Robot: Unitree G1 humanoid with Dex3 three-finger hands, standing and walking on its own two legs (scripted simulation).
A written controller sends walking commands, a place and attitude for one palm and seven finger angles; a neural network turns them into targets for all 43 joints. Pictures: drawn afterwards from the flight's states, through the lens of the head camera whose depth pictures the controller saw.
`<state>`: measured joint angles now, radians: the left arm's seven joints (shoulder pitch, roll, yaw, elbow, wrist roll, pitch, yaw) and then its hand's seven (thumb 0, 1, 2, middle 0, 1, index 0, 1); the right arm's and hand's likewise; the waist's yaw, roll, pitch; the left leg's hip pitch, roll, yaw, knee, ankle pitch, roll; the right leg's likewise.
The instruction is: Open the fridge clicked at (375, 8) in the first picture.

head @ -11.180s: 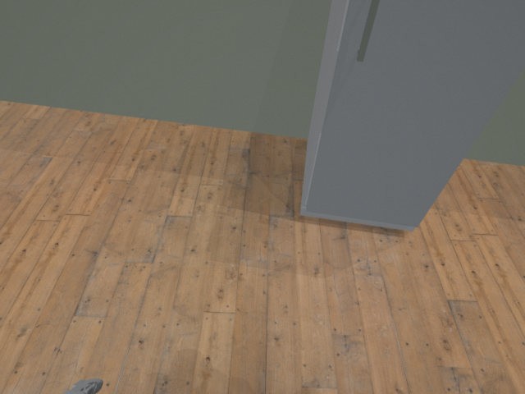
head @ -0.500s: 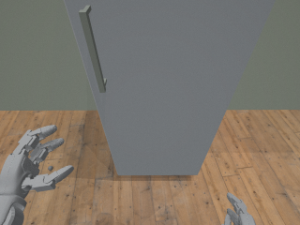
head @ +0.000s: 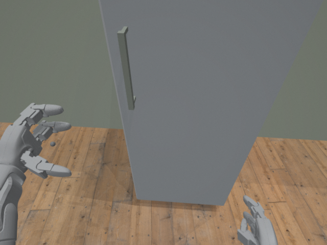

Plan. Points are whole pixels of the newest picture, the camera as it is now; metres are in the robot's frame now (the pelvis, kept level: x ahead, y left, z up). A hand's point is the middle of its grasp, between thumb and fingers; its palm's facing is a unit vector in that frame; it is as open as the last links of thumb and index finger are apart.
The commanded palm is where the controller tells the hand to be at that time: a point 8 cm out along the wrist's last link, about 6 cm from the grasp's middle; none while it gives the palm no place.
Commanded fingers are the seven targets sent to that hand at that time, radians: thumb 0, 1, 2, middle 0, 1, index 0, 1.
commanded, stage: raise the hand to about handle height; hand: left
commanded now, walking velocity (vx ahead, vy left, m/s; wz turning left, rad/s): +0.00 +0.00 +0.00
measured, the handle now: (128, 72) +0.51 +0.17 +0.20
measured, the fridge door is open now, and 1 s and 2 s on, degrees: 0 0 0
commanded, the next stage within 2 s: move the hooked fingers beside the handle in 0.78 s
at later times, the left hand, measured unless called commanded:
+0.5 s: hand (52, 117) +0.28 +0.27 +0.21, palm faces +0.09 -0.99 -0.06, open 14.0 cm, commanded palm +0.24 +0.31 +0.22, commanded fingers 0.00 -0.50 0.30 -0.30 -1.20 -0.30 -1.20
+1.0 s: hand (54, 114) +0.29 +0.27 +0.22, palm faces +0.11 -0.99 -0.06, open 14.0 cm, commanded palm +0.26 +0.30 +0.22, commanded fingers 0.00 -0.50 0.30 -0.30 -1.20 -0.30 -1.20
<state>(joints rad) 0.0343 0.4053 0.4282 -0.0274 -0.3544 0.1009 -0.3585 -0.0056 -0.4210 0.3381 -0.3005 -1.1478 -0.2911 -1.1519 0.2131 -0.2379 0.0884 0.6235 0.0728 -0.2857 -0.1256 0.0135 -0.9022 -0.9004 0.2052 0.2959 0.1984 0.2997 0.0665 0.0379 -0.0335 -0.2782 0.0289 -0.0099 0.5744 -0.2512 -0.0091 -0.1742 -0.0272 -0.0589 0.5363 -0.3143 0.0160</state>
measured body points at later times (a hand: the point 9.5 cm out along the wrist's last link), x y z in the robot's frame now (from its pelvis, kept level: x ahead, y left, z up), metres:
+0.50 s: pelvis +0.00 -0.01 +0.01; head -0.03 -0.03 +0.45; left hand +0.27 +0.32 +0.22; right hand +0.20 -0.24 -0.06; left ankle +0.04 +0.12 -0.73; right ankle -0.01 -0.13 -0.73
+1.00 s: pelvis +0.01 -0.01 +0.01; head -0.03 -0.03 +0.45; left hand +0.28 +0.32 +0.22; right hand +0.21 -0.22 -0.06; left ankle +0.04 +0.12 -0.73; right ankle -0.01 -0.13 -0.73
